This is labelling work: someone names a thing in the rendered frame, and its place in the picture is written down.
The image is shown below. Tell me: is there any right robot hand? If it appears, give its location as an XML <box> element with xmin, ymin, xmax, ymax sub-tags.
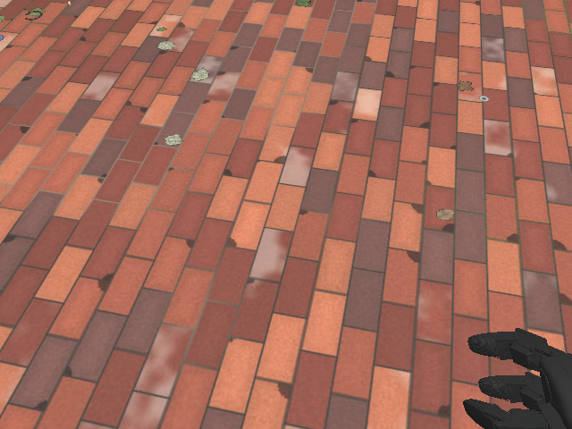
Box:
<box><xmin>463</xmin><ymin>328</ymin><xmax>572</xmax><ymax>429</ymax></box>

